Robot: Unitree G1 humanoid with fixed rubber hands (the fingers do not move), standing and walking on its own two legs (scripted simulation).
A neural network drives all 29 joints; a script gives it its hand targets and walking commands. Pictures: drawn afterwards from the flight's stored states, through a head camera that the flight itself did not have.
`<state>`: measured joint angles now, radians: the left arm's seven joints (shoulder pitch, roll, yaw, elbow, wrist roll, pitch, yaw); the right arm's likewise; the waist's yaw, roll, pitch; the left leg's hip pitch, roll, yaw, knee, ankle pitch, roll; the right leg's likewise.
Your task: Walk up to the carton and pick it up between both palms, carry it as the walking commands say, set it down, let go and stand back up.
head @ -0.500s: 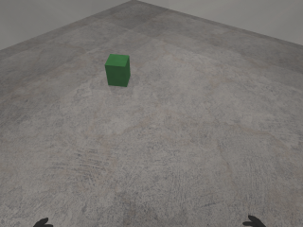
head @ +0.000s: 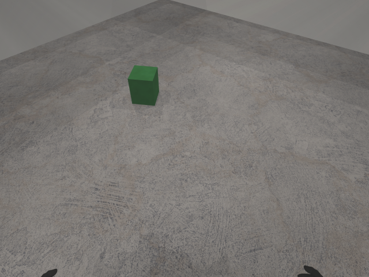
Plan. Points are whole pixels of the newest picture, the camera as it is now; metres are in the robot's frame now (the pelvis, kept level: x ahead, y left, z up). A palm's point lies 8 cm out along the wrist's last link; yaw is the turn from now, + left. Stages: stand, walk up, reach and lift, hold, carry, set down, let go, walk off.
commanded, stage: walk up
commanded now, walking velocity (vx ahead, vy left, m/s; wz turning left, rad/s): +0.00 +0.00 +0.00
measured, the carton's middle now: (144, 85) +1.67 +0.30 -0.66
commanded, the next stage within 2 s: none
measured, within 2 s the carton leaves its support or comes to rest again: neither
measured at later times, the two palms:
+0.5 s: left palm out of the picture +0.03 +0.34 -0.16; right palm (243, 236) +0.25 -0.16 -0.13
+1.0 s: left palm (85, 169) +0.45 +0.31 -0.13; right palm (249, 193) +0.39 -0.21 -0.16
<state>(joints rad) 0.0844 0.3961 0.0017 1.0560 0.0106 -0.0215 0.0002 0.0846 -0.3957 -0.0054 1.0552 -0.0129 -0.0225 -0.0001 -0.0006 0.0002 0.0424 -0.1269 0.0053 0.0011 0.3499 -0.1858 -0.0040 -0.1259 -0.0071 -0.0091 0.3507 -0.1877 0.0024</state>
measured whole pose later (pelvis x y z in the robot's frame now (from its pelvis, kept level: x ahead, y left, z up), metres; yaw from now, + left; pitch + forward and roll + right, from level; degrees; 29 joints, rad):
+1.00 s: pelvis +0.37 +0.04 -0.02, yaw +7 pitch +1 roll +1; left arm 0.12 0.22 0.06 0.97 0.04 -0.07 -0.02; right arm 0.32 -0.25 -0.06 1.03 -0.03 -0.06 0.01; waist -0.04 0.04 0.06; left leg -0.33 0.09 0.00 1.15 -0.39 0.02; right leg -0.36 -0.05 -0.15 0.54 -0.20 -0.04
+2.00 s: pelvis +0.89 +0.13 -0.02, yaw +7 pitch +1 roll +0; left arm 0.06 0.20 0.05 0.96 0.04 -0.06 -0.01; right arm 0.40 -0.20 -0.05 1.09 -0.02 -0.06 0.00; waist -0.06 0.04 0.06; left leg -0.24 0.09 0.02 1.05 -0.45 -0.02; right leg -0.44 -0.07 -0.17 0.61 -0.19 -0.05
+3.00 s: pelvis +1.18 +0.19 -0.01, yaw +6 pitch -2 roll +0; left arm 0.16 0.15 0.03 1.05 0.01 0.00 0.02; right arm 0.31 -0.18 -0.02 1.09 -0.01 0.02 -0.03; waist -0.05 0.05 0.05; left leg -0.14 0.08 0.08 0.44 -0.28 -0.03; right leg -0.24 -0.04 -0.08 0.45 -0.17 -0.01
